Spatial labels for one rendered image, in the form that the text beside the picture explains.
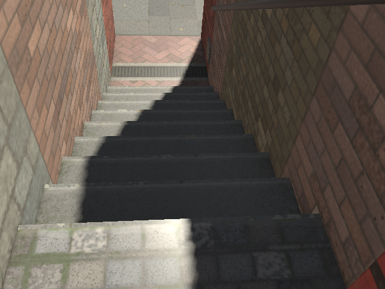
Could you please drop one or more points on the stairs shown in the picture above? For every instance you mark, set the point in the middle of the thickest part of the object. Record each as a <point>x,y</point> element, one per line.
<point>164,201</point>

